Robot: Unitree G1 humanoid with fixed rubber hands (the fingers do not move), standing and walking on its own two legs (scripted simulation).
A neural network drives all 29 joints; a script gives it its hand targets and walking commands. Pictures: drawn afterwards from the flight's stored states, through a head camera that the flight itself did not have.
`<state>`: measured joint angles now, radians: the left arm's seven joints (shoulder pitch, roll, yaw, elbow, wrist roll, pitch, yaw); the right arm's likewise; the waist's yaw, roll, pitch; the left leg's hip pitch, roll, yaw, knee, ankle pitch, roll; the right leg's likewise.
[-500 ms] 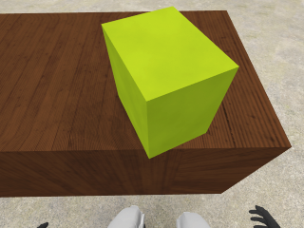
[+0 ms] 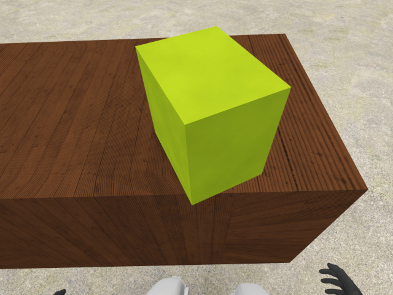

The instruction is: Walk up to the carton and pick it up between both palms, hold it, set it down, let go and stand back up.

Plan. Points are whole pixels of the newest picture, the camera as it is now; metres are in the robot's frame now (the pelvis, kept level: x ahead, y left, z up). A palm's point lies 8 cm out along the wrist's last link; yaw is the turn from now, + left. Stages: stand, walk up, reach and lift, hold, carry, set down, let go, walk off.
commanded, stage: walk up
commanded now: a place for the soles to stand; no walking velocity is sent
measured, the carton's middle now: (204, 116) +0.47 -0.01 +0.09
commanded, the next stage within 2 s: reach and lift in 1.48 s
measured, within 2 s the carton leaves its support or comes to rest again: neither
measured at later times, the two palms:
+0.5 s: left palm out of the picture +0.10 +0.30 -0.09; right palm out of the picture +0.13 -0.31 -0.10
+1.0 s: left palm out of the picture +0.09 +0.31 -0.09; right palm out of the picture +0.13 -0.30 -0.10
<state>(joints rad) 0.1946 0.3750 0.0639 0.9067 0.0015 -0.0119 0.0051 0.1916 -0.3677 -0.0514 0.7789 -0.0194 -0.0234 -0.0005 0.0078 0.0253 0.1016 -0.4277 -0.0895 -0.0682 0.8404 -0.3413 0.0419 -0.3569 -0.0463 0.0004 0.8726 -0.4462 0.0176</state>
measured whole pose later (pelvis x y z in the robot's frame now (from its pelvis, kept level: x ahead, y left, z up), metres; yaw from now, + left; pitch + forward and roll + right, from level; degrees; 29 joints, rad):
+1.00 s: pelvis +0.01 -0.01 +0.00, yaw +0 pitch -4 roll +1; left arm 0.18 0.37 0.06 0.89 0.00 -0.01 0.01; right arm 0.18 -0.37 -0.05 0.78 -0.01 -0.03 0.00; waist 0.01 0.02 0.11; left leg -0.42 -0.09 -0.07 0.82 -0.34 0.03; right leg -0.36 -0.05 0.00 0.88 -0.46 0.00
